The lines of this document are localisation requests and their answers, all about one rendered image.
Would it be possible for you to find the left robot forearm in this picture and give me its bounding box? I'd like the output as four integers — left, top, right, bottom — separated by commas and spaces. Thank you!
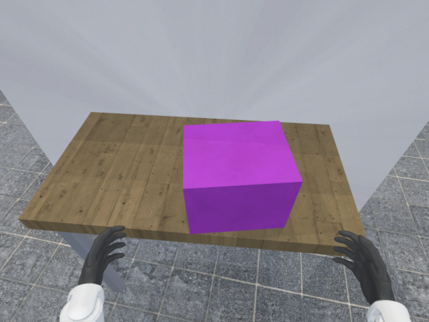
60, 283, 105, 322

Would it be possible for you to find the table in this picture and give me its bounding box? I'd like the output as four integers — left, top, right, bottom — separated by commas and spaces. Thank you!
18, 112, 367, 292

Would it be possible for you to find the right robot forearm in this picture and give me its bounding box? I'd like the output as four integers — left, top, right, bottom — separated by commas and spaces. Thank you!
366, 300, 411, 322

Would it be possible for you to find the carton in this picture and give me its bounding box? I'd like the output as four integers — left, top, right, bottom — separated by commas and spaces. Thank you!
183, 121, 303, 234

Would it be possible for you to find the left robot hand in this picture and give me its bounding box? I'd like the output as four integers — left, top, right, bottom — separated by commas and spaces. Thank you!
78, 225, 127, 285

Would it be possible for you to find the right robot hand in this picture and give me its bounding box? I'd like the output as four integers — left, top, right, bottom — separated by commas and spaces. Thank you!
332, 230, 396, 305

